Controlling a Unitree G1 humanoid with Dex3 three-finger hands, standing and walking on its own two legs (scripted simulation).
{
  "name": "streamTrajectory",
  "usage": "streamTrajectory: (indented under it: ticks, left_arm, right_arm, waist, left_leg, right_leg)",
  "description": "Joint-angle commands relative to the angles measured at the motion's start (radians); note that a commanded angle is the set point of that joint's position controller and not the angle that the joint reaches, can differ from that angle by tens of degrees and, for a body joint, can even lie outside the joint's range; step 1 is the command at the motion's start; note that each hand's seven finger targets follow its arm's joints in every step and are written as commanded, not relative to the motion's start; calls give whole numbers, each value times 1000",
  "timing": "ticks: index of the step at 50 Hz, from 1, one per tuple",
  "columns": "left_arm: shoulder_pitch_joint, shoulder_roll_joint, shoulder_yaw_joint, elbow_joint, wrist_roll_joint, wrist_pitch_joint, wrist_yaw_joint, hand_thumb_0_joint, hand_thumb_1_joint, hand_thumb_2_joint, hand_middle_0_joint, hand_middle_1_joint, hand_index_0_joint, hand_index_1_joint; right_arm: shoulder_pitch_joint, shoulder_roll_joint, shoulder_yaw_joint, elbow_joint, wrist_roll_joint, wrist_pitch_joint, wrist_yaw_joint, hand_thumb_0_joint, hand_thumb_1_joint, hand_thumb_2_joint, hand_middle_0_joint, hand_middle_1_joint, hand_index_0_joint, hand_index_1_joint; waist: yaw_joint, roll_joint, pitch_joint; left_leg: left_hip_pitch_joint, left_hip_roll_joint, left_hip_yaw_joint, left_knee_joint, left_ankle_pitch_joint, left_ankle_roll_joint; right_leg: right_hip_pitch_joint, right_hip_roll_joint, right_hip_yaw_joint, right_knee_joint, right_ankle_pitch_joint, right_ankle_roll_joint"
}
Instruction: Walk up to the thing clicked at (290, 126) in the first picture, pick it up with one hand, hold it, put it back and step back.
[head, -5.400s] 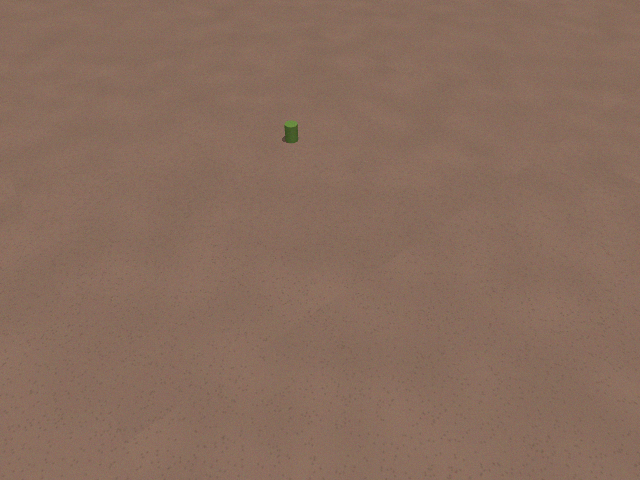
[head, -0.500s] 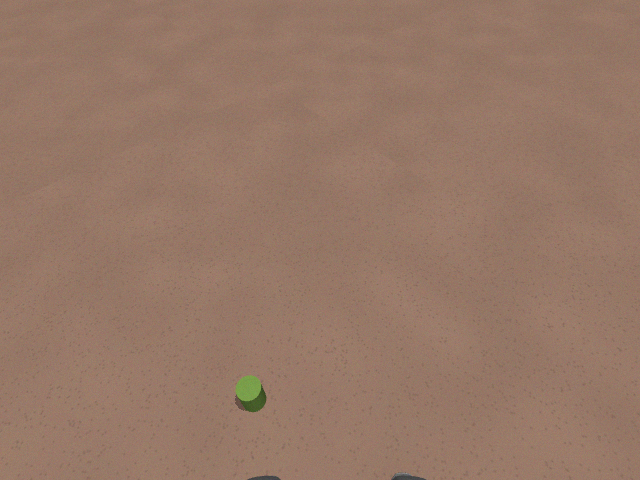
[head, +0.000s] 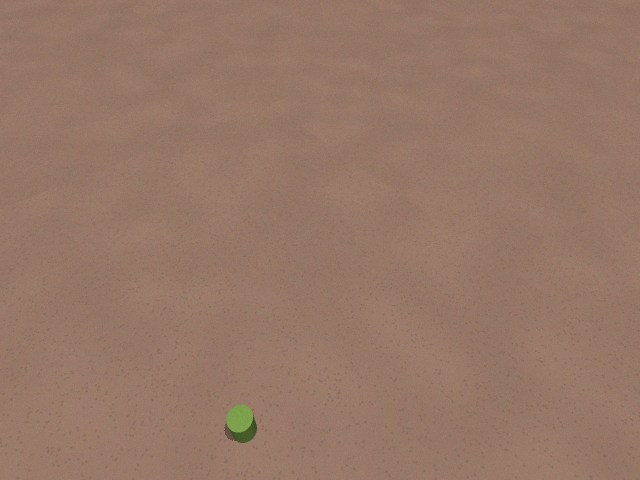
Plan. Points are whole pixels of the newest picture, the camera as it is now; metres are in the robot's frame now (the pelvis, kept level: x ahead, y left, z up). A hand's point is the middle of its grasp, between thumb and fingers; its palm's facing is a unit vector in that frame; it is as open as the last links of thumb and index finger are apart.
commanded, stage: walk up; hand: left
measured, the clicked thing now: (242, 424) +0.41 +0.23 -0.72
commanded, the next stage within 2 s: stand in 1.04 s
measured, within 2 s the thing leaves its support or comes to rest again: neither
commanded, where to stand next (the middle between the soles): +0.02 +0.00 m, yaw +0 degrees
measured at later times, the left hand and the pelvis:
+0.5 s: hand out of the picture +0.11 +0.25 -0.14, palm faces -0.03 -0.94 -0.34, open 7.4 cm; pelvis +0.01 +0.00 +0.01, yaw -1 degrees
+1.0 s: hand out of the picture +0.11 +0.24 -0.14, palm faces -0.03 -0.94 -0.33, open 7.4 cm; pelvis +0.02 +0.00 +0.01, yaw -1 degrees
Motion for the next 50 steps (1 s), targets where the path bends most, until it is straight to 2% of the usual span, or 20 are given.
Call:
streamTrajectory:
  ticks: [1, 5, 13, 18, 22, 35, 42, 43, 50]
  left_arm:
    - [-61, 207, 39, -34, 2, -24, 20, 0, 900, 900, -200, -300, -200, -300]
    - [-85, 202, 40, -11, 4, -24, 21, 0, 900, 900, -200, -300, -200, -300]
    - [-111, 188, 42, 5, 11, -18, 19, 0, 900, 900, -200, -300, -200, -300]
    - [-120, 191, 47, 1, 15, -20, 19, 0, 900, 900, -200, -300, -200, -300]
    - [-119, 189, 49, -1, 15, -17, 19, 0, 900, 900, -200, -300, -200, -300]
    - [-107, 183, 56, -8, 18, -13, 21, 0, 900, 900, -200, -300, -200, -300]
    - [-112, 183, 57, -13, 19, -11, 20, 0, 900, 900, -200, -300, -200, -300]
    - [-101, 181, 55, -10, 17, -11, 20, 0, 900, 900, -200, -300, -200, -300]
    - [-96, 184, 57, -18, 20, -14, 21, 0, 900, 900, -200, -300, -200, -300]
  right_arm:
    - [-45, -223, -54, -31, -1, -16, -18, 0, -900, -900, 200, 300, 200, 300]
    - [-67, -214, -51, -11, 0, -13, -17, 0, -900, -900, 200, 300, 200, 300]
    - [-103, -213, -54, 5, -9, -10, -14, 0, -900, -900, 200, 300, 200, 300]
    - [-96, -204, -51, 7, -8, -12, -14, 0, -900, -900, 200, 300, 200, 300]
    - [-90, -201, -50, 7, -10, -12, -14, 0, -900, -900, 200, 300, 200, 300]
    - [-55, -202, -54, 7, -11, -11, -17, 0, -900, -900, 200, 300, 200, 300]
    - [-47, -203, -55, 6, -11, -9, -17, 0, -900, -900, 200, 300, 200, 300]
    - [-61, -199, -54, 1, -11, -9, -17, 0, -900, -900, 200, 300, 200, 300]
    - [-49, -195, -56, -5, -11, -7, -16, 0, -900, -900, 200, 300, 200, 300]
  waist:
    - [-12, 8, -138]
    - [-11, -4, -138]
    - [-10, 14, -103]
    - [-11, -2, -125]
    - [-10, 4, -111]
    - [-14, 5, -126]
    - [-18, 6, -104]
    - [-10, 10, -94]
    - [-14, 2, -105]
  left_leg:
    - [57, 103, -82, -125, 219, 49]
    - [85, 107, -77, -156, 259, 40]
    - [84, 106, -74, -225, 189, 30]
    - [101, 102, -64, -229, 209, 27]
    - [101, 102, -67, -237, 196, 23]
    - [106, 105, -63, -233, 223, 28]
    - [96, 102, -64, -241, 188, 28]
    - [101, 100, -65, -241, 180, 28]
    - [119, 102, -60, -235, 194, 27]
  right_leg:
    - [87, -96, 81, -93, 249, -57]
    - [108, -101, 82, -117, 272, -48]
    - [111, -93, 74, -175, 188, -34]
    - [132, -101, 83, -179, 234, -33]
    - [120, -94, 84, -180, 199, -34]
    - [148, -91, 72, -170, 226, -38]
    - [132, -86, 76, -173, 204, -37]
    - [116, -83, 77, -177, 198, -33]
    - [119, -85, 83, -178, 212, -36]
